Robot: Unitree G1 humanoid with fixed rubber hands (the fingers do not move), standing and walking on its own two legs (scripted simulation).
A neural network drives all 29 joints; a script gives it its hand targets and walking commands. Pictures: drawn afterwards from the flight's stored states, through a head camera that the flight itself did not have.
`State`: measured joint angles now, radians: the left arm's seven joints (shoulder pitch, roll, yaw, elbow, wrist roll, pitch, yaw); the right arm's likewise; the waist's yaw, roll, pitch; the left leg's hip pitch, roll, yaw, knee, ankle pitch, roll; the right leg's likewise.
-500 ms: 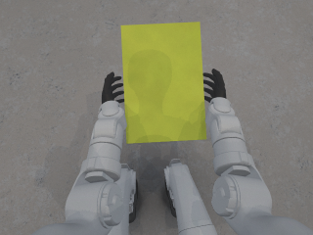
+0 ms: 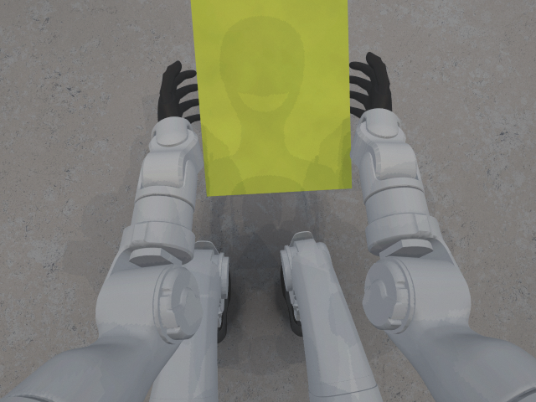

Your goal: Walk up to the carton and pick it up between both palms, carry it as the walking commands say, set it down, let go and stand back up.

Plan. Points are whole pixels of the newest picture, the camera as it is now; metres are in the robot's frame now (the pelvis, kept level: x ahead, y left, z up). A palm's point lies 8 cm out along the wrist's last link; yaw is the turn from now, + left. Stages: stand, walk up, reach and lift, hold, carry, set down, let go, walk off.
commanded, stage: set down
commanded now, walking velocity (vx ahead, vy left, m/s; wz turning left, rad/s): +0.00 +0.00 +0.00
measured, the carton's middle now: (272, 95) +0.54 -0.06 -0.14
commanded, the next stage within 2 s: none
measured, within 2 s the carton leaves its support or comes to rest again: neither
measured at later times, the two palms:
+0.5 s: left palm (189, 129) +0.51 +0.09 -0.18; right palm (347, 120) +0.50 -0.19 -0.18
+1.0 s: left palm (204, 124) +0.54 +0.07 -0.26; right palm (341, 118) +0.53 -0.20 -0.26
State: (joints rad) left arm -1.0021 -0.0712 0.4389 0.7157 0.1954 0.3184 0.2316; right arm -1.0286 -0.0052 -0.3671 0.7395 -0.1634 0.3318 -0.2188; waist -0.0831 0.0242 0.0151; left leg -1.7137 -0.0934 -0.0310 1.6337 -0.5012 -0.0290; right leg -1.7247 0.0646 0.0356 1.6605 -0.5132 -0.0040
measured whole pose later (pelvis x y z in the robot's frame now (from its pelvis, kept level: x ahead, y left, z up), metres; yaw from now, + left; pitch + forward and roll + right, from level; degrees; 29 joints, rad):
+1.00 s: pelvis -0.02 +0.00 -0.12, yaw +1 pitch +29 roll +4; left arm -1.46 0.08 0.39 0.71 0.06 0.37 0.33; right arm -1.53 -0.25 -0.20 0.82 0.00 0.38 -0.26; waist -0.09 0.04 0.53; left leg -1.98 -0.10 0.01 2.03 -0.57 -0.05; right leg -2.01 0.08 0.04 2.08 -0.57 -0.01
